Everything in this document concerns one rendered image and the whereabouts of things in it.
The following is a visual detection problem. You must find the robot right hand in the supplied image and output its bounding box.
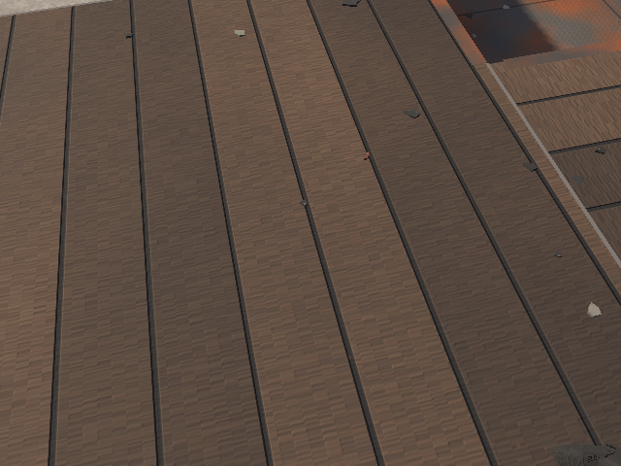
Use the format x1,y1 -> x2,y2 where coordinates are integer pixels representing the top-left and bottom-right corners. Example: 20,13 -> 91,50
553,444 -> 621,466

